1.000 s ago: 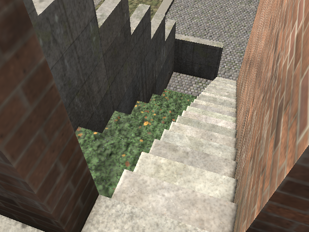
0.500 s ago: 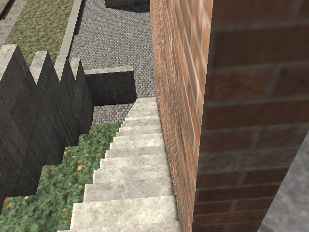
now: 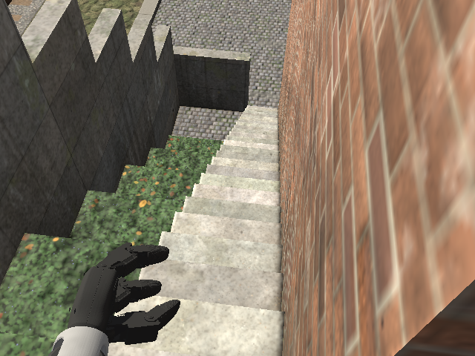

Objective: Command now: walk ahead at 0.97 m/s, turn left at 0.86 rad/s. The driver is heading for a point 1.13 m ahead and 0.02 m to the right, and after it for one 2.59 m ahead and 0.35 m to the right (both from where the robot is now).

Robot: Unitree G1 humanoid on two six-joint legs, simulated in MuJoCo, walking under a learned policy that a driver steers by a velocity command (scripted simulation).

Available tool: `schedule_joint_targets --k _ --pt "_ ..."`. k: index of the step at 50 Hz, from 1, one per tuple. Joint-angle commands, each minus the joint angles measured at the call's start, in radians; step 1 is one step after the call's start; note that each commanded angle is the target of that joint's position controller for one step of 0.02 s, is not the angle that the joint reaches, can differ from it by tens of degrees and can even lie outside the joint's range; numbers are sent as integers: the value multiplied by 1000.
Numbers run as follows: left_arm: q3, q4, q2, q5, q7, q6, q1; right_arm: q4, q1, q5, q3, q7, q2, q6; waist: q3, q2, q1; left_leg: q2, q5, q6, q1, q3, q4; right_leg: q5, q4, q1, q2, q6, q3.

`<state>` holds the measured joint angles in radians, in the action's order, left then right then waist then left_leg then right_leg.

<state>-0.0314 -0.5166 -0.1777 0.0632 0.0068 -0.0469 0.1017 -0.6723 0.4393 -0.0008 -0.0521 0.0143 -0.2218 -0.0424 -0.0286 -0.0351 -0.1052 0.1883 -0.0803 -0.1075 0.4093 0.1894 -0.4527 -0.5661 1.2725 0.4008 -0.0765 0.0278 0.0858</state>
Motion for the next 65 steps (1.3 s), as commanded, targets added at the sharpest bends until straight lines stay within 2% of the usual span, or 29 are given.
schedule_joint_targets --k 1,3,4,5,6,8,11,14,17,19,20,21,23,31,34,35,36,37,38,39,41,45,49,51,53,56,58,61,65 --pt "18 -16 -126 53 11 76 -153 134 -167 11 -57 50 -191 -12 157 -245 120 -18 756 169 -427 175 88 33 -918 -119 -36 -9 8" --pt "7 -65 -146 78 27 98 -280 201 -223 28 -72 66 -202 -48 175 -172 121 51 682 304 -246 126 24 594 -1156 -420 54 -34 -72" --pt "19 -83 -179 44 21 101 -278 195 -140 45 -70 69 -165 -52 294 232 99 123 -236 295 88 36 -297 1135 -903 -748 267 -103 30" --pt "49 -86 -202 33 -5 97 -186 235 -73 96 -64 47 -151 -20 280 497 76 35 -599 177 341 71 -594 1423 -664 -623 545 -220 151" --pt "72 -71 -238 15 -3 70 -139 299 -214 92 -37 19 -146 20 238 529 114 -153 -507 153 473 3 -645 1151 -720 -477 617 -282 211" --pt "37 -66 -118 -42 12 16 -151 225 -218 45 -38 -22 -151 40 149 231 116 -135 -310 107 429 -47 -690 1063 -709 -516 318 -175 54" --pt "43 -66 -150 -72 26 22 -162 208 -230 -14 -14 -57 -125 54 98 92 112 -139 -176 130 336 -112 -535 1010 -720 -423 276 -170 37" --pt "72 -70 -210 -75 -11 44 -196 202 -231 -10 13 -58 -94 61 110 110 111 -174 -188 149 107 -170 -355 1015 -738 -303 277 -148 47" --pt "107 -119 -273 -136 23 41 -249 134 -18 10 -17 -55 -168 69 56 174 50 -185 -152 111 -99 -231 -256 899 -720 -206 290 -159 100" --pt "72 -97 -137 -98 23 27 -287 48 235 -25 -59 -25 -288 89 142 -110 -39 -293 -21 0 -513 -66 -148 652 -239 104 117 -59 9" --pt "62 -74 -98 -104 25 7 -316 29 287 -8 -70 -41 -295 78 265 -332 -54 -438 -297 -112 -596 281 -12 -78 55 307 -1 -35 16" --pt "85 -81 -147 -133 23 1 -331 71 173 -14 -52 -46 -248 79 198 -208 -23 -473 -404 -95 -465 338 58 -29 206 327 47 -40 88" --pt "96 -58 -188 -113 30 30 -291 113 6 -28 -39 -49 -214 71 48 -81 20 -488 -408 -92 -239 197 48 117 240 366 125 -26 9" --pt "77 4 -170 -94 33 123 -479 106 -349 -48 -28 -6 -231 89 14 -136 190 -484 -252 -50 51 -164 168 220 -96 -30 194 30 -68" --pt "87 -59 -182 -77 32 98 -643 123 -527 -57 -35 9 -240 88 53 69 286 -387 -110 -10 104 -363 -107 351 -231 -322 91 11 -261" --pt "92 -63 -190 -79 28 87 -760 130 -559 -18 -21 16 -208 69 59 64 352 -350 108 21 149 -364 -377 213 -509 -416 106 -66 -143" --pt "95 -75 -239 -69 15 65 -836 162 -598 -15 -6 22 -163 49 -54 274 386 -237 -227 35 331 -307 -868 539 -662 -400 117 -156 43" --pt "50 9 -233 -81 -16 17 -608 209 -489 -38 7 13 -104 71 -134 258 157 -144 -511 71 485 -140 -1033 959 -676 -262 176 -182 277" --pt "78 74 -293 -85 -53 -8 -455 220 -375 -33 0 -6 -150 78 22 217 89 -153 -450 92 481 -30 -990 606 -819 -209 323 -319 572" --pt "96 58 -342 -76 -45 -22 -380 236 -389 -3 9 -7 -184 89 -27 57 51 -225 -396 96 525 6 -881 333 -906 -161 406 -319 680" --pt "88 31 -305 -60 -11 -8 -362 183 -376 -5 29 -9 -144 83 55 -34 61 -247 -330 130 374 -16 -777 319 -885 -147 378 -256 604" --pt "67 -20 -311 -23 31 4 -382 86 -273 -5 12 -28 -171 71 205 74 84 -166 -111 186 84 -101 -859 798 -776 -119 343 -247 344" --pt "28 10 -207 -80 34 22 -297 189 -405 -11 48 -16 -75 71 103 191 90 -200 -296 195 148 -106 -531 936 -761 -220 250 -171 206" --pt "18 40 -198 -42 41 28 -182 148 -330 -22 46 -30 -90 70 184 238 42 -169 -167 204 -145 -192 -495 1228 -747 -155 240 -158 143" --pt "33 19 -234 -76 64 42 -179 164 -310 5 43 -19 -110 61 159 386 51 -201 -279 185 -135 -181 -281 1048 -820 -256 242 -173 188" --pt "1 37 -141 -64 56 68 -140 146 -257 -24 46 -18 -113 64 136 162 69 -219 126 167 -280 -196 91 836 -733 -281 179 -135 203" --pt "-2 67 -181 -54 35 36 -190 156 -259 -41 30 -23 -216 46 93 -209 133 -358 443 76 -410 20 127 211 -729 -40 45 -38 103" --pt "-1 72 -197 -84 4 8 -20 209 -325 -3 12 -13 -217 33 16 -52 87 -452 -87 -38 -248 138 296 131 -619 -38 122 -8 28" --pt "-17 40 -171 -57 -32 -4 -57 254 -422 8 22 5 -199 22 55 -106 110 -376 -229 -1 -209 11 317 311 -732 -184 132 1 -44"
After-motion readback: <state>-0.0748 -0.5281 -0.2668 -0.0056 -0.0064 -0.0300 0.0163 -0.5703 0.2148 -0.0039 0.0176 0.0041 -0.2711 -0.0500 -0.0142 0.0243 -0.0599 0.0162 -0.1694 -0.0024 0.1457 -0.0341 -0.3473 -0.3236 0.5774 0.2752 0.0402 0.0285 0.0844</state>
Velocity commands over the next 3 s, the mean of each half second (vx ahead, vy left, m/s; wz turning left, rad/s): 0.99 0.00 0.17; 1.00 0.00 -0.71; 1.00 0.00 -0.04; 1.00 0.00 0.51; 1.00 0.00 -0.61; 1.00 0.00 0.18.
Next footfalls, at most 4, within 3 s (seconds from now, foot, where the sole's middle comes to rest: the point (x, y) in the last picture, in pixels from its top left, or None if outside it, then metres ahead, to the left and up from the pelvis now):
0.08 right None -0.04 -0.13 -0.77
0.36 left None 0.10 0.24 -0.77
0.72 right None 0.12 -0.01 -0.77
1.12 left None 0.17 0.27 -0.77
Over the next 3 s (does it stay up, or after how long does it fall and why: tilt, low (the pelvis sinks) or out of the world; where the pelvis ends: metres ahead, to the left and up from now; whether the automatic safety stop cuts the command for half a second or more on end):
stays up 0.32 0.19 -0.25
